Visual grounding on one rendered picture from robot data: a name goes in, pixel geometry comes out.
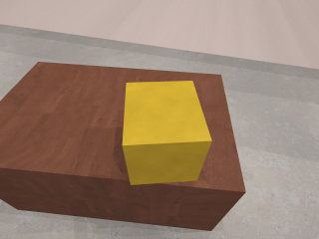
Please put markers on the carton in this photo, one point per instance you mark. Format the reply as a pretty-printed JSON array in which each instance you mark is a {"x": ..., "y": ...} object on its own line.
[{"x": 165, "y": 135}]

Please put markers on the pedestal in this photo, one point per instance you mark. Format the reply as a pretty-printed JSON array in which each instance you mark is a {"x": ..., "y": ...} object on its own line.
[{"x": 61, "y": 149}]

